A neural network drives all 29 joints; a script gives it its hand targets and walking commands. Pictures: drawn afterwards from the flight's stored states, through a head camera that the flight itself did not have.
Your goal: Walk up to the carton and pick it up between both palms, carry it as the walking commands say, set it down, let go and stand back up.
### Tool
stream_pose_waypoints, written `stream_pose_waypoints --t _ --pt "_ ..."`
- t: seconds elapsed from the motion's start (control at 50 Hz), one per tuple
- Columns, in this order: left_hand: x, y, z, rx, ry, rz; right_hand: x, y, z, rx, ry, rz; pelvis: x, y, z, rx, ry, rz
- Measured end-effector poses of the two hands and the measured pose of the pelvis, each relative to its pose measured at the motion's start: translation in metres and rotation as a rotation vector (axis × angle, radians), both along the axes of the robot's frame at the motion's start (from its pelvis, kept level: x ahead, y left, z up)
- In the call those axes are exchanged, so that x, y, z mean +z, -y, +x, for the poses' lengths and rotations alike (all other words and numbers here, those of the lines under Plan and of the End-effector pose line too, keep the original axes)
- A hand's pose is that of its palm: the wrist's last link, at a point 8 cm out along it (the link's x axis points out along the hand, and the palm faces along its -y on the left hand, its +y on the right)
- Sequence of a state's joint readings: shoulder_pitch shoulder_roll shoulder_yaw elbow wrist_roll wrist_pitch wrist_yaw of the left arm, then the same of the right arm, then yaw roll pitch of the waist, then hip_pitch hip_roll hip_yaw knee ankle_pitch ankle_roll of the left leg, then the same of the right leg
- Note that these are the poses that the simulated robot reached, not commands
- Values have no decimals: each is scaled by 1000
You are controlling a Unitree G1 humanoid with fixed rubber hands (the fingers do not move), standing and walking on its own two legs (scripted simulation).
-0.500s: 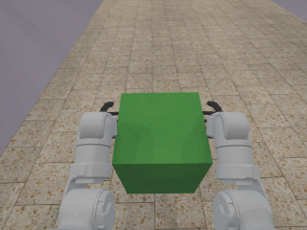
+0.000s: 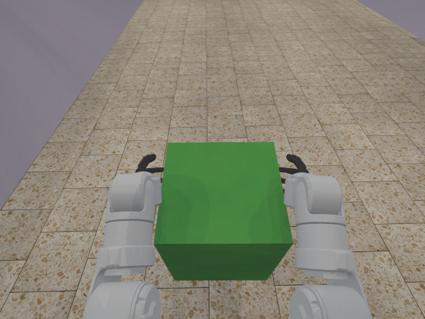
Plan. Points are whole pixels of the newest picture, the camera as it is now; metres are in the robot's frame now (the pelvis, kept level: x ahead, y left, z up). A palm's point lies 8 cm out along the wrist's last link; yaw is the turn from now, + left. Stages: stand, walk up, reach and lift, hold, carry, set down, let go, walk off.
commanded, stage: carry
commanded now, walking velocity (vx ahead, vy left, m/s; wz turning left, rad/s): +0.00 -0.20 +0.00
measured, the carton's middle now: (220, 216) +0.34 +0.01 +0.01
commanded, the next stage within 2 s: none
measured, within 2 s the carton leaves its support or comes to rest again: neither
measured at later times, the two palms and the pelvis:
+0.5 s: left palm (175, 220) +0.29 +0.09 +0.07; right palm (335, 223) +0.28 -0.19 +0.08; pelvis +0.00 -0.04 -0.01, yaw +0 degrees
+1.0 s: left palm (200, 245) +0.24 +0.04 +0.08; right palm (374, 241) +0.25 -0.24 +0.09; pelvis -0.05 -0.11 +0.00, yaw +1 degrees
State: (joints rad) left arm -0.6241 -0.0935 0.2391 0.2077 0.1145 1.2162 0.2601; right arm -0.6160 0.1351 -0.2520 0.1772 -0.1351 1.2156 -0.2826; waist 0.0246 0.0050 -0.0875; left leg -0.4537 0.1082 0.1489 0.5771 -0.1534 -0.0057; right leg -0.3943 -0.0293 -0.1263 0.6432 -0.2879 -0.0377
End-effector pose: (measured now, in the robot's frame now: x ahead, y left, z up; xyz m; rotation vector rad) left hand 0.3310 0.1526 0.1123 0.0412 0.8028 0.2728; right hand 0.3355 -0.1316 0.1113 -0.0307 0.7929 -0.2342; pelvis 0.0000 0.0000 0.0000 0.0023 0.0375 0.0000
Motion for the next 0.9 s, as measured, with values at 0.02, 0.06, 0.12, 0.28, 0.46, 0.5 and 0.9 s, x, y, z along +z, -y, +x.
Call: stream_pose_waypoints --t 0.02,0.06,0.12,0.28,0.46,0.5,0.9 --pt "-2 3 -2 2 -4 -1 -3 3 -3 -2 -4 3 0 2 1 -1 -1 -1" --pt "-7 9 -7 4 -12 -2 -8 9 -8 -9 -13 10 -1 8 2 -2 -2 -2" --pt "-14 22 -13 3 -21 -7 -16 22 -16 -26 -21 21 -2 15 3 -3 -2 -2" --pt "-33 53 -28 -12 -8 -38 -32 53 -42 -96 -8 43 -6 31 3 -13 0 8" --pt "-40 62 -40 -22 4 -38 -35 62 -52 -76 4 15 -10 44 -3 -2 4 5" --pt "-42 59 -41 -10 13 -48 -34 59 -51 -64 13 5 -11 44 -4 -1 1 5" --pt "-31 103 -72 5 29 -39 -27 103 -78 -52 29 19 -4 92 -40 25 -48 8"
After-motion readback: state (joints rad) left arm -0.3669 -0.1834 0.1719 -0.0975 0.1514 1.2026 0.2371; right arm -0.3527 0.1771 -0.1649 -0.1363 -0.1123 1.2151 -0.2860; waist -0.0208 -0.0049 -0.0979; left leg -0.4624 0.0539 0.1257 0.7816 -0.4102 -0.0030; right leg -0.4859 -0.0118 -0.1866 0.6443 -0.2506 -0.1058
